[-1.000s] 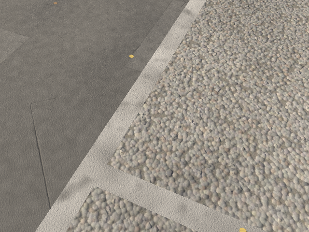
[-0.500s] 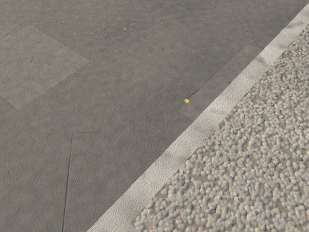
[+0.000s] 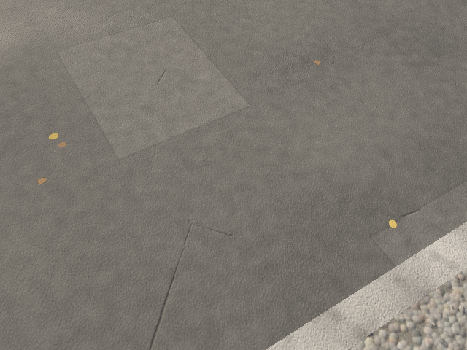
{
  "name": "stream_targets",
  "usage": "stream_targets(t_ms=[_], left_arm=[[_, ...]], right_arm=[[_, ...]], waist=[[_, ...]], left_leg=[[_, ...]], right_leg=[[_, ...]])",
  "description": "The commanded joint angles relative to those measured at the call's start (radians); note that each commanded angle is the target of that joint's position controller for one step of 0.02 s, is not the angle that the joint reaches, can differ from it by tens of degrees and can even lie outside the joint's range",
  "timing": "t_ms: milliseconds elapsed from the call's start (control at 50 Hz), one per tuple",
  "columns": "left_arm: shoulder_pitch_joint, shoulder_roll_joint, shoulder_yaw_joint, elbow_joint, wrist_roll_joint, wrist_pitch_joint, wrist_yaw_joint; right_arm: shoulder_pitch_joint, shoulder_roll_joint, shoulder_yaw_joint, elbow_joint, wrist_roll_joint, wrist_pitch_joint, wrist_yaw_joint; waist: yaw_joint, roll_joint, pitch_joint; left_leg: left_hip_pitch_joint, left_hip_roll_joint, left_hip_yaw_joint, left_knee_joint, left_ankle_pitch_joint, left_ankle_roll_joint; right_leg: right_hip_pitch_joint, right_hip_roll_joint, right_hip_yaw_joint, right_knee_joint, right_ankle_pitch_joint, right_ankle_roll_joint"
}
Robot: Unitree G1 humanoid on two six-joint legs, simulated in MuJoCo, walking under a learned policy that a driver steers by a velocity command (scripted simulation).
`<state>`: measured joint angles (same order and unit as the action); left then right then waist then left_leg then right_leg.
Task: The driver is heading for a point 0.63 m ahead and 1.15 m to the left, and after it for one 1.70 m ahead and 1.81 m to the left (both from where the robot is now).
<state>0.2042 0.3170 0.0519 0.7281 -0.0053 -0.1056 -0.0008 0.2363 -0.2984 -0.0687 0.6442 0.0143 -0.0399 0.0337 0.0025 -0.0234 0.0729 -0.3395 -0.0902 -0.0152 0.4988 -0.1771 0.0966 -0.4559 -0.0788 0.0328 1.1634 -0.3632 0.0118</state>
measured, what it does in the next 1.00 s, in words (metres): walks ahead, turning left: right foot, then left foot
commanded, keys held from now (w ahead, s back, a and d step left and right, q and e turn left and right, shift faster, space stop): w+q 0.50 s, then w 0.50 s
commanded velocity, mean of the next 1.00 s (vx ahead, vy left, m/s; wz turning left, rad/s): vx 0.50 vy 0.00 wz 0.42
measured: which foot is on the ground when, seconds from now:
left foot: down 0.00-0.34, up 0.36-0.82, down 0.84-1.00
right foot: up 0.00-0.32, down 0.34-0.86, up 0.88-1.00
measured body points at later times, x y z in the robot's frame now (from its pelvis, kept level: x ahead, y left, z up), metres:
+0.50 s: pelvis +0.29 -0.04 +0.00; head +0.31 -0.03 +0.45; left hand +0.35 +0.26 -0.09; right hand +0.47 -0.28 -0.11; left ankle +0.20 +0.08 -0.64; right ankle +0.35 -0.13 -0.73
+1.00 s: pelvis +0.52 +0.11 +0.01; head +0.54 +0.14 +0.45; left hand +0.49 +0.41 -0.12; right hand +0.75 -0.08 -0.09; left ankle +0.52 +0.21 -0.73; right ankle +0.54 -0.05 -0.65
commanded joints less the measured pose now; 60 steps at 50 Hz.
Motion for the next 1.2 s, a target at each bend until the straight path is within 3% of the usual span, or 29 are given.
stream_targets(t_ms=[20, 80, 140, 220, 280, 320, 340, 360, 380, 400, 420, 460, 500, 580, 680, 760, 800, 820, 840, 860, 880, 900, 920, 940, 960, 1000, 1040, 1100, 1200], left_arm=[[0.019, 0.116, 0.033, -0.07, 0.019, -0.005, 0.002], [-0.063, 0.077, 0.019, -0.095, 0.025, 0.01, 0.003], [-0.182, 0.043, 0.004, -0.122, 0.019, 0.004, -0.007], [-0.274, 0.063, 0.009, -0.15, 0.001, -0.01, -0.025], [-0.241, 0.095, 0.025, -0.148, -0.002, -0.019, -0.031], [-0.098, 0.123, 0.047, -0.116, 0.003, -0.027, -0.021], [0.04, 0.166, 0.061, -0.105, 0.021, -0.031, -0.013], [0.158, 0.249, 0.083, -0.078, 0.038, -0.021, -0.011], [0.169, 0.183, 0.071, -0.072, 0.008, -0.013, -0.02], [0.119, 0.11, 0.052, -0.084, 0.002, -0.006, -0.014], [0.068, 0.087, 0.042, -0.089, 0.01, 0.004, -0.01], [0.018, 0.053, 0.029, -0.073, 0.022, 0.005, -0.006], [0.011, 0.048, 0.031, -0.057, 0.014, -0.003, -0.006], [0.051, 0.094, 0.045, -0.007, 0.008, -0.014, -0.013], [0.09, 0.133, 0.05, 0.037, -0.014, 0.004, -0.011], [0.156, 0.165, 0.056, 0.086, -0.03, 0.027, -0.009], [0.147, 0.184, 0.058, 0.097, -0.036, 0.04, -0.004], [0.139, 0.177, 0.052, 0.102, -0.037, 0.045, 0.0], [0.143, 0.144, 0.036, 0.094, -0.023, 0.043, 0.006], [0.202, 0.039, -0.003, 0.043, 0.007, 0.029, 0.0], [0.204, 0.045, -0.007, 0.054, -0.003, 0.007, -0.004], [0.127, 0.126, 0.018, 0.032, -0.035, -0.004, -0.011], [0.068, 0.124, 0.017, 0.017, -0.041, -0.01, -0.012], [0.048, 0.112, 0.018, 0.019, -0.023, -0.009, -0.007], [0.06, 0.108, 0.022, 0.025, -0.011, 0.001, -0.006], [0.101, 0.071, 0.016, 0.042, -0.009, 0.024, -0.011], [0.057, 0.058, 0.013, 0.023, 0.004, 0.035, -0.005], [-0.067, 0.038, 0.004, -0.017, 0.013, 0.028, -0.006], [-0.234, 0.033, -0.004, -0.061, -0.003, 0.008, -0.029]], right_arm=[[-0.019, -0.132, -0.036, -0.07, -0.008, -0.027, -0.016], [0.023, -0.155, -0.041, -0.037, -0.003, -0.027, -0.037], [0.064, -0.161, -0.043, -0.01, 0.005, -0.018, -0.048], [0.131, -0.164, -0.044, 0.028, 0.015, -0.009, -0.054], [0.131, -0.158, -0.045, 0.037, 0.014, 0.001, -0.058], [0.108, -0.129, -0.036, 0.03, 0.01, 0.006, -0.055], [0.103, -0.074, -0.016, 0.012, -0.002, 0.003, -0.05], [0.236, -0.009, 0.005, -0.007, 0.019, -0.005, -0.051], [0.253, -0.088, -0.002, -0.001, 0.029, -0.01, -0.052], [0.155, -0.16, -0.024, 0.001, 0.031, -0.005, -0.052], [0.08, -0.167, -0.027, -0.014, 0.018, 0.001, -0.053], [0.033, -0.132, -0.03, -0.031, 0.007, 0.005, -0.046], [0.05, -0.085, -0.023, -0.029, 0.017, 0.017, -0.04], [-0.015, -0.034, -0.003, -0.049, 0.002, 0.016, -0.036], [-0.174, -0.016, 0.016, -0.072, 0.0, -0.014, -0.004], [-0.257, -0.041, 0.012, -0.106, 0.005, -0.02, 0.01], [-0.192, -0.076, -0.006, -0.094, -0.002, -0.021, 0.01], [-0.063, -0.111, -0.027, -0.053, -0.006, -0.02, 0.005], [0.098, -0.167, -0.054, -0.006, -0.007, -0.015, -0.006], [0.213, -0.279, -0.076, 0.011, -0.024, -0.009, -0.021], [0.219, -0.244, -0.062, 0.009, -0.008, -0.011, -0.019], [0.164, -0.183, -0.04, 0.013, -0.005, -0.018, -0.015], [0.107, -0.147, -0.029, 0.013, -0.003, -0.023, -0.014], [0.049, -0.117, -0.019, 0.015, -0.006, -0.026, -0.01], [0.009, -0.088, -0.011, 0.012, -0.014, -0.032, -0.007], [-0.02, -0.083, -0.012, 0.018, -0.017, -0.045, -0.007], [-0.007, -0.104, -0.018, 0.04, -0.011, -0.056, -0.011], [0.033, -0.123, -0.024, 0.071, -0.006, -0.051, -0.029], [0.13, -0.161, -0.036, 0.121, 0.01, -0.036, -0.044]], waist=[[0.02, 0.076, -0.126], [0.0, 0.063, -0.084], [-0.047, 0.089, -0.063], [-0.081, 0.102, -0.051], [-0.053, 0.137, -0.058], [0.024, 0.145, -0.119], [0.087, 0.082, -0.253], [0.058, -0.2, -0.415], [0.058, -0.26, -0.407], [0.083, -0.138, -0.257], [0.075, -0.064, -0.165], [0.033, -0.064, -0.068], [0.015, -0.094, -0.057], [0.018, -0.046, -0.046], [0.063, -0.032, -0.017], [0.067, -0.053, 0.002], [0.006, -0.074, -0.05], [-0.068, -0.063, -0.129], [-0.138, -0.042, -0.231], [-0.127, 0.178, -0.38], [-0.121, 0.237, -0.479], [-0.121, 0.177, -0.332], [-0.096, 0.151, -0.223], [-0.063, 0.101, -0.157], [-0.027, 0.115, -0.124], [0.013, 0.122, -0.115], [0.02, 0.092, -0.08], [-0.011, 0.073, -0.037], [-0.066, 0.075, -0.014]], left_leg=[[0.199, 0.262, -0.362, -0.266, 0.209, 0.207], [0.13, 0.22, -0.282, -0.274, 0.271, 0.192], [0.092, 0.169, -0.241, -0.256, 0.186, 0.141], [0.134, 0.197, -0.319, -0.201, 0.097, 0.119], [0.216, 0.229, -0.404, -0.112, 0.112, 0.098], [0.2, 0.18, -0.393, 0.018, 0.211, 0.06], [0.102, 0.125, -0.333, 0.256, 0.144, 0.024], [-0.247, -0.026, -0.188, 0.612, -0.264, -0.059], [-0.41, 0.029, -0.186, 0.781, -0.41, -0.077], [-0.457, 0.078, -0.184, 0.834, -0.321, -0.087], [-0.435, 0.113, -0.14, 0.822, -0.246, -0.092], [-0.37, 0.168, -0.128, 0.734, -0.163, -0.091], [-0.327, 0.187, -0.101, 0.684, -0.14, -0.092], [-0.357, 0.189, -0.102, 0.497, -0.039, -0.101], [-0.269, 0.169, -0.013, 0.192, 0.169, -0.089], [-0.245, 0.146, 0.013, 0.078, 0.091, -0.054], [-0.104, 0.102, 0.051, 0.023, 0.044, -0.017], [0.093, 0.07, 0.078, -0.022, 0.084, 0.011], [0.357, 0.111, 0.02, 0.005, 0.104, 0.043], [0.738, 0.387, -0.424, -0.008, 0.007, 0.184], [0.766, 0.49, -0.732, -0.157, -0.068, 0.26], [0.663, 0.45, -0.597, -0.175, -0.089, 0.214], [0.527, 0.402, -0.448, -0.189, -0.033, 0.181], [0.4, 0.358, -0.359, -0.218, 0.031, 0.159], [0.305, 0.326, -0.299, -0.253, 0.094, 0.145], [0.205, 0.309, -0.243, -0.315, 0.153, 0.158], [0.16, 0.296, -0.204, -0.35, 0.206, 0.173], [0.161, 0.262, -0.155, -0.364, 0.209, 0.155], [0.177, 0.266, -0.166, -0.323, 0.122, 0.12]], right_leg=[[-0.175, -0.046, 0.038, -0.073, 0.081, 0.023], [-0.185, -0.019, 0.019, -0.239, 0.217, 0.061], [-0.119, 0.03, 0.012, -0.477, 0.407, 0.066], [-0.055, 0.07, 0.034, -0.626, 0.456, 0.046], [-0.011, 0.075, 0.052, -0.668, 0.335, 0.007], [0.196, 0.076, 0.023, -0.724, 0.313, -0.041], [0.449, -0.052, 0.131, -0.69, 0.298, -0.103], [0.827, -0.295, 0.553, -0.744, 0.121, -0.266], [0.836, -0.362, 0.787, -0.837, -0.129, -0.29], [0.71, -0.318, 0.646, -0.866, -0.185, -0.244], [0.579, -0.273, 0.494, -0.876, -0.082, -0.207], [0.395, -0.195, 0.303, -0.928, 0.112, -0.181], [0.338, -0.17, 0.194, -0.971, 0.202, -0.185], [0.35, -0.183, 0.095, -1.018, 0.346, -0.226], [0.365, -0.148, -0.038, -1.029, 0.402, -0.197], [0.477, -0.202, -0.034, -0.99, 0.481, -0.179], [0.505, -0.199, -0.065, -0.874, 0.733, -0.154], [0.467, -0.163, -0.11, -0.719, 0.854, -0.128], [0.321, -0.118, -0.143, -0.505, 0.76, -0.089], [-0.076, 0.013, -0.162, -0.105, 0.273, -0.019], [-0.223, 0.091, 0.004, 0.083, -0.225, -0.011], [-0.32, 0.03, 0.045, 0.14, -0.183, -0.022], [-0.327, -0.015, 0.021, 0.103, -0.097, -0.033], [-0.294, -0.045, 0.011, 0.04, -0.022, -0.028], [-0.233, -0.07, 0.02, -0.009, 0.035, -0.023], [-0.153, -0.078, 0.018, -0.042, 0.093, -0.004], [-0.169, -0.075, 0.012, -0.122, 0.151, 0.019], [-0.194, -0.052, 0.011, -0.346, 0.313, 0.038], [-0.096, 0.016, 0.011, -0.597, 0.462, 0.038]])
Keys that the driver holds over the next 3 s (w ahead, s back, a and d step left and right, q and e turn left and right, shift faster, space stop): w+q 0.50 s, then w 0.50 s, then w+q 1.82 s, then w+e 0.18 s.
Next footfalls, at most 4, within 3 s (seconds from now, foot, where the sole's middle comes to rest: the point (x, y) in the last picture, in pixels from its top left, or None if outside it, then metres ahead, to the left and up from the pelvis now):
0.34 right None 0.39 -0.12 -0.77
0.84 left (157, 306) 0.55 0.22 -0.77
1.34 right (195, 202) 0.91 0.14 -0.77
1.84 left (83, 192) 0.94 0.52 -0.77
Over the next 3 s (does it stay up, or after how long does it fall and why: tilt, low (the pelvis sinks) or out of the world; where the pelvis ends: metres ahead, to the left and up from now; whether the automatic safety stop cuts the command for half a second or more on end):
stays up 1.14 0.90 0.00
